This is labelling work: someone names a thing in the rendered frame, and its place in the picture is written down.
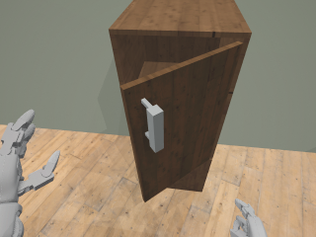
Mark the handle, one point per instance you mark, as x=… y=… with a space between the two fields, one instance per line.
x=155 y=122

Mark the right robot hand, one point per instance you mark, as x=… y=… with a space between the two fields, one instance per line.
x=252 y=226

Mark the cupboard door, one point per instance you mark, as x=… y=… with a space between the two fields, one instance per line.
x=192 y=95

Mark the left robot hand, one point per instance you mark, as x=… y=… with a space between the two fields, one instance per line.
x=14 y=147

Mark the robot left forearm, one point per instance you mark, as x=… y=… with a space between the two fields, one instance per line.
x=10 y=223

